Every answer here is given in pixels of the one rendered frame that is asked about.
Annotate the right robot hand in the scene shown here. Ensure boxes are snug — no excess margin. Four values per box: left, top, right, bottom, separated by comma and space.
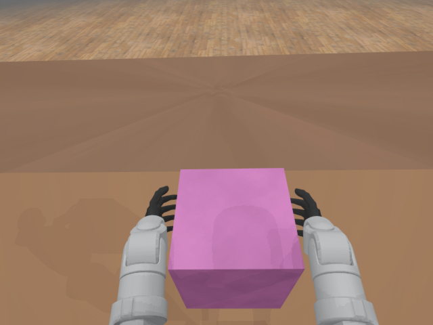
290, 188, 322, 237

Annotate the left robot hand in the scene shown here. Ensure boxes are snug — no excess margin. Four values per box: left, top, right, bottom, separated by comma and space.
145, 186, 177, 232

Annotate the robot right forearm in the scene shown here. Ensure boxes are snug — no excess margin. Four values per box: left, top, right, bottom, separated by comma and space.
303, 216, 379, 325

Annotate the carton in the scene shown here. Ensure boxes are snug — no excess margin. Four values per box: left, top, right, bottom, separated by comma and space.
168, 168, 305, 309

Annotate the robot left forearm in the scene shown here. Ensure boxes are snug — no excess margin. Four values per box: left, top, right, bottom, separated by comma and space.
109, 215, 168, 325

